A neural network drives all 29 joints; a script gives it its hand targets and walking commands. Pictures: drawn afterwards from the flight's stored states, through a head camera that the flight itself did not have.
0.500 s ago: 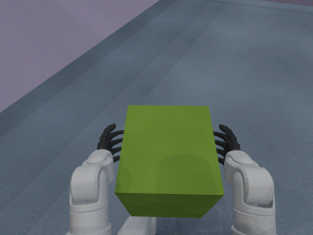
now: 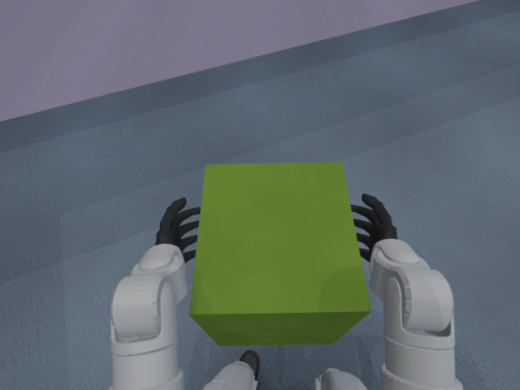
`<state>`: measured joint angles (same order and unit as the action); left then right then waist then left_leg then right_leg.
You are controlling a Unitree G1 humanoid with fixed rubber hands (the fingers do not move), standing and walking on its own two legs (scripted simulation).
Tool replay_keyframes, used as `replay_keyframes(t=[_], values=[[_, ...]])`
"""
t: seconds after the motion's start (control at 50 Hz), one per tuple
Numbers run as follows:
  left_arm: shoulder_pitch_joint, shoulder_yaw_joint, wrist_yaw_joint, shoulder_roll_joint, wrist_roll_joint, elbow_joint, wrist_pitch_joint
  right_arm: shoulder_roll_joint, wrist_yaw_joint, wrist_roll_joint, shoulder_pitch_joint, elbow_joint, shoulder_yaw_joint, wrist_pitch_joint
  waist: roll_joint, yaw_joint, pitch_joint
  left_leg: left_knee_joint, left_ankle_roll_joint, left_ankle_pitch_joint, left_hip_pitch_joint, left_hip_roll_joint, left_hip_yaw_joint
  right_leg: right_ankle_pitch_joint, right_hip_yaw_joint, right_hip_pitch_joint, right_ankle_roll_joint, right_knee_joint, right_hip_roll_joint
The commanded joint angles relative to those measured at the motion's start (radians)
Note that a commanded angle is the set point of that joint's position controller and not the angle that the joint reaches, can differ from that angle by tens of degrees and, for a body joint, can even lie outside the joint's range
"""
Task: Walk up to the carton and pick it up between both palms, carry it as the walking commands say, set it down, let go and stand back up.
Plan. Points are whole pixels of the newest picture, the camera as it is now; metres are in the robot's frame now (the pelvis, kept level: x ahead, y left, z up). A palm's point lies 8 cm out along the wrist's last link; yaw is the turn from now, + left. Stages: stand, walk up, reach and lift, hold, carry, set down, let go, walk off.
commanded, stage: carry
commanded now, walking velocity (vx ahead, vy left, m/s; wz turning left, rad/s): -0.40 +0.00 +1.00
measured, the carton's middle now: (274, 262) +0.30 +0.03 +0.00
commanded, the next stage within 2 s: none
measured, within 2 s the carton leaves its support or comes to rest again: neither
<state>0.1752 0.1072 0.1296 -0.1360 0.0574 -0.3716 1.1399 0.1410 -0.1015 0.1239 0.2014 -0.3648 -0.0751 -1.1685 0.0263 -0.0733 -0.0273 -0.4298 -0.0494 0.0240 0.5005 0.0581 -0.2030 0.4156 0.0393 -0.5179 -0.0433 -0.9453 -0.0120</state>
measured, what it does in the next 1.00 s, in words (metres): walks backwards, turning left: right foot, then left foot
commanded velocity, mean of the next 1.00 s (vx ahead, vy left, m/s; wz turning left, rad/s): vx -0.10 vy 0.00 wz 0.26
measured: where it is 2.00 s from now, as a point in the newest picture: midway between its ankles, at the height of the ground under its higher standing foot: outside the picture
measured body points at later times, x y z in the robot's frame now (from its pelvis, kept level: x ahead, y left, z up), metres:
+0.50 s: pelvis -0.22 +0.02 +0.00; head -0.21 +0.02 +0.45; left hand -0.03 +0.29 +0.06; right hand +0.11 +0.03 +0.07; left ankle -0.25 +0.17 -0.72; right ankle -0.06 -0.08 -0.69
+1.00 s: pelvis -0.32 -0.02 +0.01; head -0.33 -0.06 +0.46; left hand -0.12 +0.22 +0.11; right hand +0.00 -0.05 +0.10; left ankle -0.38 +0.14 -0.71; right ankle -0.24 -0.08 -0.72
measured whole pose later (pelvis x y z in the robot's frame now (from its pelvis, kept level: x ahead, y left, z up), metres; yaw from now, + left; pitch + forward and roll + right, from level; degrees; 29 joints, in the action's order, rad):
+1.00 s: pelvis -0.32 -0.02 +0.01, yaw +28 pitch +1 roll +2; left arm 0.22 0.09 0.08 -0.14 0.14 -0.22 1.19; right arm 0.14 -0.11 0.12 0.21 -0.27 -0.13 -1.22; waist 0.02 0.05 0.11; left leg -0.53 -0.06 -0.27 0.32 -0.05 0.03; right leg 0.21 0.12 -0.34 0.05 -0.52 -0.06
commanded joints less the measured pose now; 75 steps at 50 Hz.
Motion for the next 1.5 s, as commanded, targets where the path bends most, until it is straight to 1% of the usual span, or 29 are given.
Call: replay_keyframes(t=[0.0, 0.04, 0.06, 0.08, 0.1, 0.14, 0.18, 0.24, 0.32, 0.36, 0.38, 0.4, 0.42, 0.44, 0.48, 0.52, 0.62, 0.66, 0.7, 0.72, 0.76, 0.78, 0.84, 0.94, 1.0, 1.06, 1.16, 1.28, 1.48], values=[[0.408, -0.768, -0.287, -0.975, -0.420, -0.029, 0.034, 0.899, 0.230, -0.348, 0.304, -0.050, 0.620, 0.002, 0.251, 0.073, 0.404, 0.333, 0.016, -0.246, -0.244, -0.200, -0.198, 0.081, 0.029, 0.244, 0.040, 0.298, 0.075], [0.393, -0.743, -0.283, -0.965, -0.393, -0.010, 0.035, 0.879, 0.240, -0.365, 0.334, -0.058, 0.630, -0.008, 0.271, 0.059, 0.406, 0.348, -0.102, -0.285, -0.171, -0.122, -0.122, 0.029, 0.085, 0.486, 0.061, 0.631, 0.063], [0.392, -0.728, -0.282, -0.954, -0.376, 0.004, 0.034, 0.874, 0.244, -0.367, 0.351, -0.058, 0.633, -0.015, 0.068, 0.057, 0.380, 0.202, -0.179, -0.309, -0.030, 0.002, 0.002, 0.076, -0.071, 0.583, 0.105, 0.766, -0.093], [0.390, -0.710, -0.281, -0.987, -0.359, 0.041, 0.024, 0.904, 0.250, -0.377, 0.412, -0.069, 0.663, -0.027, -0.442, 0.048, 0.353, -0.465, -0.135, -0.546, 0.080, 0.076, 0.173, 0.035, -0.430, 0.387, 0.251, 0.733, -0.466], [0.413, -0.704, -0.292, -1.008, -0.379, 0.044, 0.029, 0.921, 0.252, -0.377, 0.438, -0.078, 0.693, -0.015, -0.368, 0.063, 0.255, -0.778, -0.095, -0.582, 0.185, -0.060, 0.189, -0.166, -0.320, 0.197, 0.317, 0.794, -0.604], [0.430, -0.702, -0.294, -1.026, -0.373, 0.013, 0.031, 0.942, 0.249, -0.434, 0.501, -0.101, 0.715, -0.014, -0.166, 0.106, 0.242, -1.063, -0.056, -0.464, 0.028, -0.088, 0.167, -0.210, -0.047, 0.066, 0.203, 0.740, -0.452], [0.410, -0.673, -0.289, -0.981, -0.344, 0.014, 0.041, 0.937, 0.248, -0.464, 0.493, -0.051, 0.723, -0.021, -0.127, 0.107, 0.217, -1.096, -0.026, -0.372, 0.034, -0.062, 0.207, -0.270, 0.089, 0.124, 0.145, 0.628, -0.341], [0.402, -0.648, -0.273, -0.940, -0.299, 0.017, 0.050, 0.901, 0.255, -0.479, 0.534, -0.033, 0.715, -0.029, -0.173, 0.089, 0.204, -0.710, -0.024, -0.402, 0.050, -0.049, 0.286, -0.364, 0.148, 0.254, 0.124, 0.518, -0.323], [0.298, -0.612, -0.257, -0.889, -0.236, 0.081, 0.053, 0.879, 0.257, -0.479, 0.490, 0.026, 0.716, -0.051, -0.321, 0.058, 0.280, -0.341, -0.017, -0.476, -0.056, -0.042, 0.352, -0.379, 0.072, 0.356, 0.146, 0.500, -0.404], [0.291, -0.620, -0.267, -0.897, -0.239, 0.113, 0.051, 0.876, 0.259, -0.461, 0.483, 0.051, 0.702, -0.053, -0.346, 0.057, 0.316, -0.104, -0.008, -0.397, -0.154, -0.039, 0.349, -0.412, 0.078, 0.361, 0.108, 0.477, -0.414], [0.316, -0.631, -0.274, -0.907, -0.253, 0.114, 0.047, 0.879, 0.262, -0.450, 0.500, 0.063, 0.691, -0.051, -0.264, 0.057, 0.308, 0.031, -0.013, -0.339, -0.226, -0.053, 0.294, -0.363, 0.108, 0.293, 0.053, 0.402, -0.384], [0.365, -0.647, -0.279, -0.912, -0.268, 0.114, 0.041, 0.896, 0.267, -0.437, 0.519, 0.087, 0.677, -0.047, -0.129, 0.064, 0.299, 0.095, -0.014, -0.292, -0.342, -0.146, 0.172, -0.200, 0.140, 0.113, -0.006, 0.292, -0.341], [0.419, -0.661, -0.290, -0.917, -0.288, 0.101, 0.039, 0.919, 0.268, -0.416, 0.496, 0.107, 0.664, -0.032, 0.235, 0.085, 0.273, 0.105, 0.082, 0.087, -0.405, -0.432, -0.210, 0.155, 0.183, -0.174, -0.094, 0.117, -0.210], [0.492, -0.709, -0.303, -0.944, -0.332, 0.029, 0.026, 0.944, 0.268, -0.411, 0.497, 0.061, 0.677, -0.012, 0.282, 0.096, 0.282, 0.086, 0.181, 0.225, -0.308, -0.490, -0.217, 0.246, 0.074, -0.184, -0.085, -0.061, -0.185], [0.600, -0.775, -0.314, -1.003, -0.405, -0.019, 0.014, 0.984, 0.260, -0.372, 0.448, 0.075, 0.623, 0.003, 0.182, 0.088, 0.322, 0.076, 0.126, -0.018, -0.252, -0.364, -0.018, 0.074, 0.006, -0.105, -0.041, -0.213, -0.151], [0.641, -0.803, -0.317, -1.011, -0.451, -0.065, 0.016, 0.977, 0.245, -0.344, 0.426, 0.041, 0.596, 0.020, 0.203, 0.083, 0.347, 0.083, 0.099, -0.241, -0.279, -0.287, 0.078, -0.039, 0.011, -0.094, -0.026, -0.238, -0.129], [0.545, -0.788, -0.311, -0.966, -0.450, -0.010, 0.040, 0.932, 0.216, -0.313, 0.346, 0.057, 0.565, 0.022, 0.171, 0.091, 0.368, 0.146, 0.152, -0.268, -0.315, -0.315, 0.000, 0.043, 0.045, 0.013, -0.004, 0.039, -0.063], [0.520, -0.759, -0.314, -0.960, -0.429, 0.036, 0.051, 0.919, 0.215, -0.307, 0.316, 0.078, 0.565, 0.009, 0.185, 0.094, 0.370, 0.176, 0.148, -0.313, -0.295, -0.326, -0.034, 0.067, 0.063, 0.118, 0.022, 0.205, -0.023], [0.501, -0.725, -0.316, -0.966, -0.405, 0.084, 0.054, 0.916, 0.222, -0.315, 0.337, 0.080, 0.575, 0.001, 0.154, 0.078, 0.371, 0.155, 0.101, -0.385, -0.257, -0.290, -0.017, -0.043, 0.106, 0.276, 0.040, 0.491, -0.002], [0.499, -0.711, -0.315, -0.969, -0.397, 0.097, 0.054, 0.915, 0.226, -0.323, 0.358, 0.081, 0.581, -0.002, 0.103, 0.075, 0.359, 0.112, 0.060, -0.372, -0.194, -0.251, -0.003, -0.065, 0.039, 0.367, 0.049, 0.578, -0.062], [0.464, -0.674, -0.314, -0.971, -0.362, 0.151, 0.045, 0.932, 0.233, -0.353, 0.431, 0.073, 0.626, -0.016, -0.235, 0.062, 0.275, -0.116, -0.021, -0.309, 0.016, -0.104, 0.172, 0.137, -0.321, 0.334, 0.142, 0.726, -0.353], [0.483, -0.673, -0.312, -0.993, -0.348, 0.140, 0.042, 0.952, 0.238, -0.376, 0.485, 0.057, 0.658, -0.018, -0.232, 0.066, 0.237, -0.213, -0.014, -0.344, -0.035, -0.129, 0.174, 0.155, -0.317, 0.220, 0.166, 0.760, -0.387], [0.464, -0.636, -0.299, -0.990, -0.314, 0.125, 0.048, 0.974, 0.251, -0.430, 0.569, 0.027, 0.690, -0.028, -0.166, 0.071, 0.222, -0.353, -0.004, -0.355, -0.050, -0.113, 0.195, -0.010, -0.151, 0.195, 0.134, 0.713, -0.311], [0.407, -0.610, -0.281, -0.957, -0.268, 0.133, 0.049, 0.949, 0.259, -0.458, 0.549, 0.046, 0.700, -0.045, -0.185, 0.066, 0.272, -0.115, -0.006, -0.348, -0.099, -0.085, 0.257, -0.232, -0.081, 0.331, 0.151, 0.620, -0.248], [0.396, -0.621, -0.274, -0.945, -0.266, 0.127, 0.046, 0.939, 0.256, -0.446, 0.547, 0.041, 0.685, -0.048, -0.149, 0.065, 0.334, 0.066, -0.005, -0.185, -0.284, -0.126, 0.230, -0.259, -0.066, 0.309, 0.104, 0.570, -0.215], [0.449, -0.650, -0.281, -0.938, -0.290, 0.102, 0.044, 0.939, 0.252, -0.409, 0.500, 0.086, 0.648, -0.040, 0.003, 0.067, 0.323, 0.042, 0.013, -0.229, -0.250, -0.201, 0.160, -0.213, 0.012, 0.268, 0.056, 0.514, -0.144], [0.547, -0.697, -0.296, -0.959, -0.356, 0.065, 0.046, 0.961, 0.234, -0.383, 0.468, 0.095, 0.610, -0.024, 0.007, 0.072, 0.286, 0.059, 0.026, -0.372, -0.197, -0.176, 0.163, -0.043, -0.019, 0.204, 0.049, 0.548, -0.140], [0.541, -0.700, -0.299, -0.960, -0.366, 0.071, 0.046, 0.960, 0.225, -0.372, 0.453, 0.087, 0.606, -0.016, 0.000, 0.071, 0.296, 0.068, 0.037, -0.429, -0.165, -0.177, 0.145, -0.011, -0.003, 0.195, 0.040, 0.544, -0.126], [0.494, -0.652, -0.283, -0.940, -0.313, 0.103, 0.026, 0.949, 0.237, -0.385, 0.480, 0.081, 0.623, -0.004, -0.043, 0.069, 0.308, 0.023, 0.036, -0.374, -0.139, -0.149, 0.167, 0.023, -0.030, 0.198, 0.047, 0.579, -0.153]])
